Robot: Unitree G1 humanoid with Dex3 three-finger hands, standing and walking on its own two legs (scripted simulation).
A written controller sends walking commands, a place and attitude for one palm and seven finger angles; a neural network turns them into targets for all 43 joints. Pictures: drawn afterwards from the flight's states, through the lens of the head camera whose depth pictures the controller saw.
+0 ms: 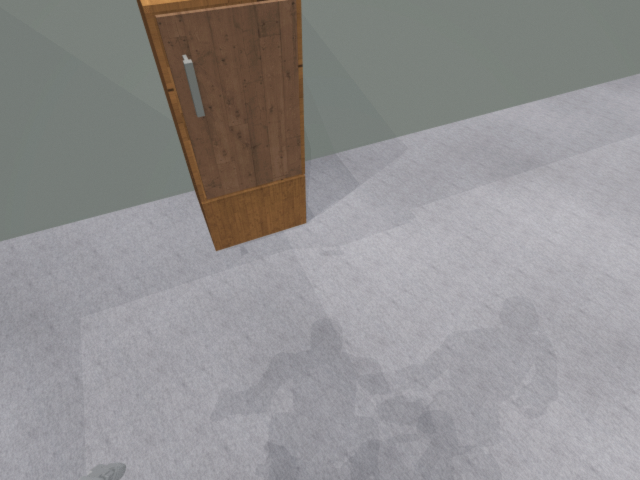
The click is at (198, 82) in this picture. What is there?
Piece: cupboard door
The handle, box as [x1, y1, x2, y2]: [182, 55, 204, 116]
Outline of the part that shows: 182,55 197,116 204,115 192,62 190,59 188,60 185,55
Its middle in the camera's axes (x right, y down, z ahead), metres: -0.35 -0.41 +1.05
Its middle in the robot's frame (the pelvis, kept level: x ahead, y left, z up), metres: +1.05 +0.40 -0.04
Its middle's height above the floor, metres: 0.73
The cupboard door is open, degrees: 0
